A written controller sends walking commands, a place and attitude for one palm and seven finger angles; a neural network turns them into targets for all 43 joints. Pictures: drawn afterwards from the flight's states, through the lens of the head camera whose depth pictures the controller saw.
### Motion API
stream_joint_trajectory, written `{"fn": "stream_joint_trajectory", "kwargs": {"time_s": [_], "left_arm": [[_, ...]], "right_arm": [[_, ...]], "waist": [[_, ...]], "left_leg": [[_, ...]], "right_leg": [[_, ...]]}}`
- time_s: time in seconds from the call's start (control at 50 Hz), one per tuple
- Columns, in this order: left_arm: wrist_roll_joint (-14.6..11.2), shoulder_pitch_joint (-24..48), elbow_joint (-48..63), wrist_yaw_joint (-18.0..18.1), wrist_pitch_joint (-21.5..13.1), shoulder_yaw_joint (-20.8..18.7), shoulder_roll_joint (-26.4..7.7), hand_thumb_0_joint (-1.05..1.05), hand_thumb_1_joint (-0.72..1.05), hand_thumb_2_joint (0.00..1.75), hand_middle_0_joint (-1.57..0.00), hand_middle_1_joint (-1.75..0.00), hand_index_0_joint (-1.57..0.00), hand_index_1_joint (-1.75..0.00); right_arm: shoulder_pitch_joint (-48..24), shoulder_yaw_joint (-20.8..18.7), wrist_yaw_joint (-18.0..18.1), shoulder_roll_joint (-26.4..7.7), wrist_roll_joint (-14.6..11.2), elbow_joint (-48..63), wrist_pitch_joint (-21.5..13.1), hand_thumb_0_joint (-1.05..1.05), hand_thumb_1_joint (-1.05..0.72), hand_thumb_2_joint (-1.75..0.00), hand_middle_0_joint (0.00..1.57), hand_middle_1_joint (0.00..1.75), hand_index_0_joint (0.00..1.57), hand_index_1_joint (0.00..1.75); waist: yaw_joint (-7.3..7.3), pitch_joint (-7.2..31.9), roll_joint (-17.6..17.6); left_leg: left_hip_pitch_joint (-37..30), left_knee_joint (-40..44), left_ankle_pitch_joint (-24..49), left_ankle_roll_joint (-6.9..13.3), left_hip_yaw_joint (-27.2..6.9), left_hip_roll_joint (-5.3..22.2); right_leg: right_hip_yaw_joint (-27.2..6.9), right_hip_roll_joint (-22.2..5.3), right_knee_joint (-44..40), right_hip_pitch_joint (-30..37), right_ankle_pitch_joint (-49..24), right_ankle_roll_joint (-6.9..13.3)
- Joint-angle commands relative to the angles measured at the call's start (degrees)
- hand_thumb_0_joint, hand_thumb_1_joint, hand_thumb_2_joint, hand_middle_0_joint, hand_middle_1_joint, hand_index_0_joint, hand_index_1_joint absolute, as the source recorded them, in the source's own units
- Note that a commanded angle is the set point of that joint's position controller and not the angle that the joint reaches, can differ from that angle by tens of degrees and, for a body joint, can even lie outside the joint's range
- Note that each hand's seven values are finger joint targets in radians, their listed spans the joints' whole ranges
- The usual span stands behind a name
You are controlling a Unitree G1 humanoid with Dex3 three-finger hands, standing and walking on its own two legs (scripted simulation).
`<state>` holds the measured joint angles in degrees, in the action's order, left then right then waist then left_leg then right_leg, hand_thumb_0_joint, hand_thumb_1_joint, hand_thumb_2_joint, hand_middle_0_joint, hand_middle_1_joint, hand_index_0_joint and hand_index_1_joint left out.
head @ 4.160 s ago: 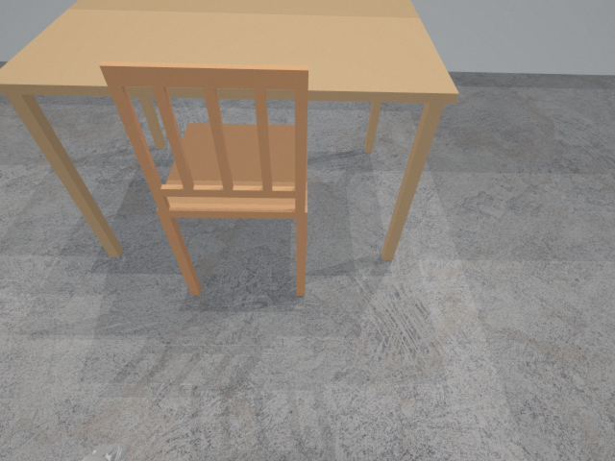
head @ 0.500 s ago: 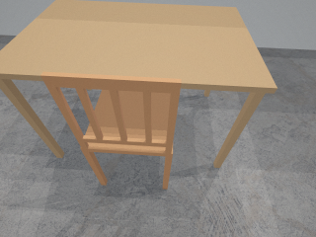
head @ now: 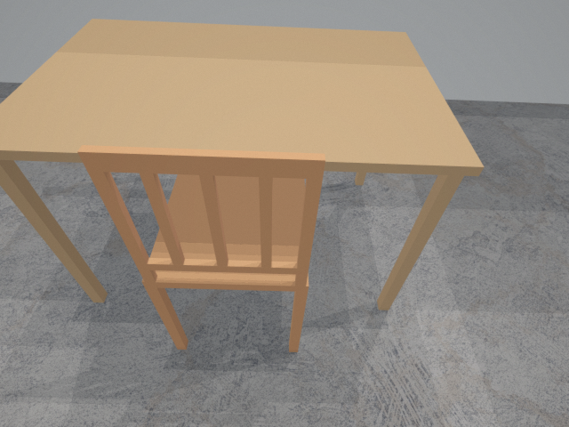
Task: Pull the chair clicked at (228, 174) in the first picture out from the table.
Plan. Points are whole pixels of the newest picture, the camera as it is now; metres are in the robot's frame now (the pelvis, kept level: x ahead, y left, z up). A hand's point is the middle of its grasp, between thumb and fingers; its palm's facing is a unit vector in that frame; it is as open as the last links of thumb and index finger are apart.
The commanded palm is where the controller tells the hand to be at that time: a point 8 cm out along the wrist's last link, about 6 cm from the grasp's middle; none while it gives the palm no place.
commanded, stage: look again from close up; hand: left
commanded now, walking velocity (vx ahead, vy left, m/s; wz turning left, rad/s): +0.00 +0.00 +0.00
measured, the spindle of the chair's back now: (216, 224) +0.51 +0.18 -0.08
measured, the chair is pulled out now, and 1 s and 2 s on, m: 0.00 0.00 0.00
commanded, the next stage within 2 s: shuffle to correct the standing spot in 1.40 s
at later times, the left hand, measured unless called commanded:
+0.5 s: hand out of the picture -0.01 +0.14 -0.18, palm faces +0.01 -0.98 -0.20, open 7.3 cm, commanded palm none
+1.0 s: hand out of the picture -0.02 +0.11 -0.18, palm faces +0.03 -0.99 -0.17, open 7.3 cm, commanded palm none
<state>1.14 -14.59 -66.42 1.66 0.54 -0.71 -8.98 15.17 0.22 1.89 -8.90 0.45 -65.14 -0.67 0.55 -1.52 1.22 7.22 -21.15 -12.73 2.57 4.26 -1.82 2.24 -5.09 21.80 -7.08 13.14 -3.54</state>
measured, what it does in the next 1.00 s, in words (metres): stands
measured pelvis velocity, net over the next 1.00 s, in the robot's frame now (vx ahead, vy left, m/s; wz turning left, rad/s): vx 0.00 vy -0.05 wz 0.00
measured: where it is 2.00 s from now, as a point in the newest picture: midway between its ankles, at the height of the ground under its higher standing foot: outside the picture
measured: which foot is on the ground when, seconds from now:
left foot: down 0.00-1.00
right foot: down 0.00-1.00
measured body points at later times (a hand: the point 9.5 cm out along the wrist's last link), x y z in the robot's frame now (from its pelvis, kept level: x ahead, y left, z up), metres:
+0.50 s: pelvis -0.01 -0.03 -0.01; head +0.00 -0.04 +0.44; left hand -0.01 +0.19 -0.16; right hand -0.01 -0.25 -0.17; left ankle -0.01 +0.09 -0.74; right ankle -0.02 -0.16 -0.74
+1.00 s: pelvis +0.00 -0.05 +0.00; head +0.01 -0.05 +0.45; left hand -0.02 +0.17 -0.16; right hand +0.00 -0.26 -0.17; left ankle -0.01 +0.09 -0.74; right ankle -0.02 -0.16 -0.74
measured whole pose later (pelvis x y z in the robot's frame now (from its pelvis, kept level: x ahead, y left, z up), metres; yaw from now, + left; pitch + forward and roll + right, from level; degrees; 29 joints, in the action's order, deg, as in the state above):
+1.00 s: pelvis +0.00 -0.05 +0.00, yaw +0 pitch -1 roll +0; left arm 0.8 -17.4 -64.3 1.7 -1.3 0.7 -7.5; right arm 15.5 0.9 1.3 -8.3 0.5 -65.8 -1.1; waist 0.5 -1.8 0.2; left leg 9.8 -24.6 -13.9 -1.3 2.7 2.2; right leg 3.7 -1.2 25.8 -9.8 15.3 0.5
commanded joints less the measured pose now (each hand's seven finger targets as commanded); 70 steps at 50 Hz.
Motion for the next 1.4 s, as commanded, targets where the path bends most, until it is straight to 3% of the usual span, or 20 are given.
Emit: {"fn": "stream_joint_trajectory", "kwargs": {"time_s": [0.0, 0.02, 0.04, 0.06, 0.1, 0.26, 0.32, 0.38, 0.48, 0.52, 0.7, 0.82, 1.0, 1.02, 1.14, 1.38], "left_arm": [[0.0, -4.9, 3.6, 2.2, -2.3, 0.3, -7.2, 0.00, 0.90, 0.90, -0.20, -0.30, -0.20, -0.30], [-0.1, -4.2, 4.1, 1.5, -2.4, -0.1, -8.0, 0.00, 0.90, 0.90, -0.20, -0.30, -0.20, -0.30], [-0.2, -4.4, 4.3, 1.1, -2.3, 0.3, -7.8, 0.00, 0.90, 0.90, -0.20, -0.30, -0.20, -0.30], [-0.2, -4.6, 4.6, 0.8, -2.2, 0.5, -6.8, 0.00, 0.90, 0.90, -0.20, -0.30, -0.20, -0.30], [-0.4, -4.9, 4.7, 0.7, -2.4, 0.7, -6.0, 0.00, 0.90, 0.90, -0.20, -0.30, -0.20, -0.30], [-0.6, -4.8, 4.9, 0.6, -2.0, 0.7, -5.6, 0.00, 0.90, 0.90, -0.20, -0.30, -0.20, -0.30], [-0.5, -4.9, 4.9, 0.5, -1.9, 0.6, -5.8, 0.00, 0.90, 0.90, -0.20, -0.30, -0.20, -0.30], [-0.6, -5.4, 4.9, 0.5, -2.1, 0.5, -5.7, 0.00, 0.90, 0.90, -0.20, -0.30, -0.20, -0.30], [-0.6, -5.7, 4.7, 0.4, -2.3, 0.3, -5.9, 0.00, 0.90, 0.90, -0.20, -0.30, -0.20, -0.30], [-0.5, -5.9, 4.6, 0.4, -2.4, 0.4, -5.9, 0.00, 0.90, 0.90, -0.20, -0.30, -0.20, -0.30], [-0.6, -6.5, 4.0, 0.4, -2.5, 0.4, -5.3, 0.00, 0.90, 0.90, -0.20, -0.30, -0.20, -0.30], [-0.5, -6.9, 3.7, 0.4, -2.5, 0.3, -4.9, 0.00, 0.90, 0.90, -0.20, -0.30, -0.20, -0.30], [-0.5, -7.5, 3.5, 0.5, -2.6, 0.2, -4.4, 0.00, 0.90, 0.90, -0.20, -0.30, -0.20, -0.30], [-0.5, -7.6, 3.4, 0.5, -2.5, 0.2, -4.5, 0.00, 0.90, 0.90, -0.20, -0.30, -0.20, -0.30], [-0.5, -7.6, 3.4, 0.6, -2.4, 0.2, -4.1, 0.00, 0.90, 0.90, -0.20, -0.30, -0.20, -0.30], [-0.5, -8.0, 3.1, 0.6, -2.4, 0.2, -4.0, 0.00, 0.90, 0.90, -0.20, -0.30, -0.20, -0.30]], "right_arm": [[3.4, -0.8, -0.9, -6.9, 0.5, 6.3, -1.5, 0.00, -0.90, -0.90, 0.20, 0.30, 0.20, 0.30], [1.7, -0.8, -1.0, -6.8, 0.7, 6.2, -1.4, 0.00, -0.90, -0.90, 0.20, 0.30, 0.20, 0.30], [2.5, -0.5, -1.0, -7.0, 0.6, 6.8, -1.3, 0.00, -0.90, -0.90, 0.20, 0.30, 0.20, 0.30], [3.2, -0.5, -1.0, -6.7, 0.5, 7.2, -1.4, 0.00, -0.90, -0.90, 0.20, 0.30, 0.20, 0.30], [4.2, -0.5, -0.8, -6.5, 0.3, 6.9, -1.7, 0.00, -0.90, -0.90, 0.20, 0.30, 0.20, 0.30], [4.6, -0.1, -0.7, -5.8, 0.1, 5.2, -1.2, 0.00, -0.90, -0.90, 0.20, 0.30, 0.20, 0.30], [4.5, -0.1, -0.8, -5.5, 0.1, 4.4, -1.0, 0.00, -0.90, -0.90, 0.20, 0.30, 0.20, 0.30], [4.1, 0.0, -0.9, -5.2, 0.2, 3.9, -1.0, 0.00, -0.90, -0.90, 0.20, 0.30, 0.20, 0.30], [3.6, 0.0, -0.7, -5.0, 0.2, 3.1, -1.1, 0.00, -0.90, -0.90, 0.20, 0.30, 0.20, 0.30], [3.3, -0.1, -0.7, -4.7, 0.1, 2.8, -1.1, 0.00, -0.90, -0.90, 0.20, 0.30, 0.20, 0.30], [3.3, 0.0, -0.5, -4.3, 0.1, 1.7, -1.1, 0.00, -0.90, -0.90, 0.20, 0.30, 0.20, 0.30], [3.3, -0.1, -0.4, -3.9, 0.0, 1.1, -1.0, 0.00, -0.90, -0.90, 0.20, 0.30, 0.20, 0.30], [3.8, 0.0, -0.2, -3.7, 0.1, 0.6, -1.2, 0.00, -0.90, -0.90, 0.20, 0.30, 0.20, 0.30], [3.8, 0.0, -0.2, -3.5, 0.0, 0.4, -1.1, 0.00, -0.90, -0.90, 0.20, 0.30, 0.20, 0.30], [4.0, 0.0, -0.1, -3.5, 0.1, 0.3, -1.1, 0.00, -0.90, -0.90, 0.20, 0.30, 0.20, 0.30], [4.4, 0.0, 0.0, -3.5, 0.1, 0.1, -1.2, 0.00, -0.90, -0.90, 0.20, 0.30, 0.20, 0.30]], "waist": [[-0.70, -1.6, -4.2], [0.10, -1.8, -7.1], [-0.32, -0.8, -4.8], [-0.55, 0.4, -5.7], [-0.83, 2.5, -3.6], [-0.70, -4.0, 1.3], [-0.64, -5.5, 0.3], [-0.52, -4.2, 1.0], [-0.33, -2.3, -1.1], [-0.31, -2.7, 0.2], [-0.38, -1.5, -1.0], [-0.14, -2.2, 0.2], [-0.09, -1.1, -0.9], [0.01, -2.2, 0.3], [-0.08, -3.2, -0.9], [0.03, -2.5, -1.1]], "left_leg": [[6.1, -2.5, 12.2, -2.3, -6.8, 7.4], [7.0, -1.4, 7.0, -1.6, -6.2, 6.8], [8.2, -1.1, 1.7, -1.0, -6.8, 6.9], [7.9, -1.1, 1.9, -0.6, -7.4, 6.9], [5.3, -2.1, 7.7, -0.1, -7.4, 7.4], [7.5, -0.4, 3.6, -0.4, -6.2, 6.8], [7.8, 0.7, 0.6, -0.5, -5.8, 6.7], [6.7, 0.6, 1.2, -0.7, -5.3, 6.5], [5.0, 0.2, 3.5, -1.1, -4.7, 6.6], [4.7, 0.3, 3.3, -1.2, -4.4, 6.7], [3.6, 0.2, 4.8, -1.6, -4.2, 7.0], [3.7, 0.4, 5.1, -1.6, -4.0, 7.4], [2.9, 0.2, 7.7, -1.7, -4.0, 7.6], [3.2, 0.4, 6.8, -1.6, -4.0, 7.7], [3.3, 0.7, 7.3, -1.7, -4.1, 7.6], [2.4, 1.2, 7.8, -1.6, -4.1, 7.8]], "right_leg": [[-2.4, -2.5, 2.6, -3.0, -2.2, 4.7], [-2.2, -2.1, 2.2, -3.0, -1.2, 5.2], [-2.0, -1.4, 2.5, -3.3, 2.5, 5.2], [-1.7, -1.2, 3.1, -3.3, 2.0, 5.3], [-1.5, -0.9, 3.9, -2.8, -1.9, 5.1], [-2.3, -1.2, 2.4, -5.5, -1.4, 4.7], [-2.5, -1.1, 1.2, -6.6, 1.1, 4.7], [-3.3, -1.5, 0.5, -6.4, 0.6, 4.8], [-3.6, -1.7, 0.1, -5.5, -2.1, 4.8], [-3.7, -1.7, -0.6, -5.7, -2.3, 4.7], [-3.9, -1.7, -1.2, -5.0, -4.4, 4.9], [-3.3, -1.5, -1.5, -4.5, -5.4, 4.8], [-3.0, -1.6, -0.8, -3.0, -9.6, 5.0], [-2.8, -1.3, -1.2, -3.4, -8.5, 4.8], [-3.1, -1.3, -1.4, -3.8, -8.5, 5.0], [-3.2, -1.3, -1.4, -3.4, -8.6, 5.0]]}}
